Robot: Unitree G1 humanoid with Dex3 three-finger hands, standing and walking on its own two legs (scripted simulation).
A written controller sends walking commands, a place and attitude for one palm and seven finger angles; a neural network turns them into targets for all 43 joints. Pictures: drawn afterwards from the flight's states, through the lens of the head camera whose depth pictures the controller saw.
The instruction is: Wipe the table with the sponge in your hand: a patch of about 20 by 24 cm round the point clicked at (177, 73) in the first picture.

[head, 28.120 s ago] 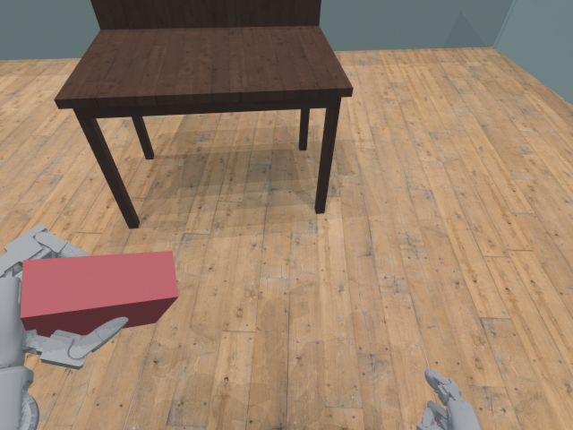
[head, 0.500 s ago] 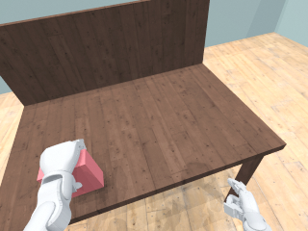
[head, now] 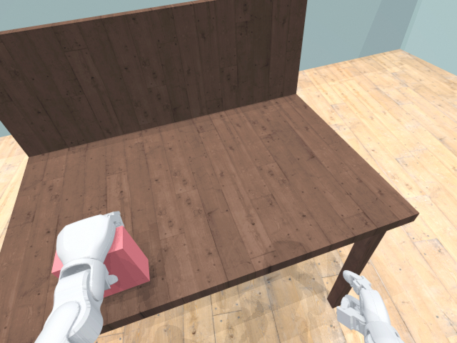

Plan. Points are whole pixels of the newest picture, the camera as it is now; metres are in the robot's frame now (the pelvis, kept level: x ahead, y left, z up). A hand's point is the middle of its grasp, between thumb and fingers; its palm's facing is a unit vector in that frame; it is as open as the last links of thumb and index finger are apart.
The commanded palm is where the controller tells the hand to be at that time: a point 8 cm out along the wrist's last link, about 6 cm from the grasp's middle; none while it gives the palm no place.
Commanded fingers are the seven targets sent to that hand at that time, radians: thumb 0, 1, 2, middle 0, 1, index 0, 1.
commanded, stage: move the sponge above the wiping area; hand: left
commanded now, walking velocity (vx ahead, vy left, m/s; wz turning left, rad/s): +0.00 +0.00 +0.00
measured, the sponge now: (111, 270) +0.23 +0.28 -0.02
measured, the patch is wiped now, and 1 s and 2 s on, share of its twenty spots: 0.00 0.00 0.00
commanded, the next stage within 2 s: lower the sponge onto the table in 0.74 s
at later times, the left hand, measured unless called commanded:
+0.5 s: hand (104, 258) +0.23 +0.27 +0.03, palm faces -0.02 -0.11 -0.99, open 9.3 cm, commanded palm +0.20 +0.27 +0.09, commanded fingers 0.00 0.10 1.30 -1.20 -1.60 -1.20 -1.60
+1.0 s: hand (107, 259) +0.23 +0.27 +0.03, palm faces -0.05 -0.11 -0.99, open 9.3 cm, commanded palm +0.21 +0.26 +0.10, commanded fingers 0.00 0.10 1.30 -1.20 -1.60 -1.20 -1.60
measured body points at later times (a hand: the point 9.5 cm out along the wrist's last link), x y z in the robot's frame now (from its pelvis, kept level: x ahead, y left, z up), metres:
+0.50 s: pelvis +0.00 +0.00 +0.00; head -0.02 -0.04 +0.45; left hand +0.23 +0.28 +0.08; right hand +0.23 -0.21 -0.09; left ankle +0.01 +0.11 -0.74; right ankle +0.00 -0.10 -0.74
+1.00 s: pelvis -0.01 +0.00 +0.00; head -0.02 -0.04 +0.45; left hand +0.23 +0.27 +0.08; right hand +0.24 -0.21 -0.08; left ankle +0.01 +0.11 -0.74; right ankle +0.00 -0.10 -0.74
